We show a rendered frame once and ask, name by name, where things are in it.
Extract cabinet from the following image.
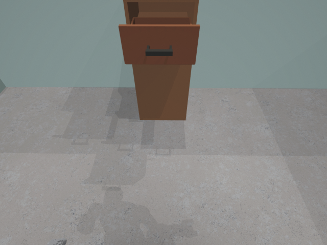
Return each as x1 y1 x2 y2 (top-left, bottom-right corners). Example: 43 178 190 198
123 0 199 120

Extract handle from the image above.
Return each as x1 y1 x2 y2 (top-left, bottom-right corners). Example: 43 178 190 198
145 45 173 56

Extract drawer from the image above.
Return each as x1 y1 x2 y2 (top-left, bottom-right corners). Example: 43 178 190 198
119 17 200 65

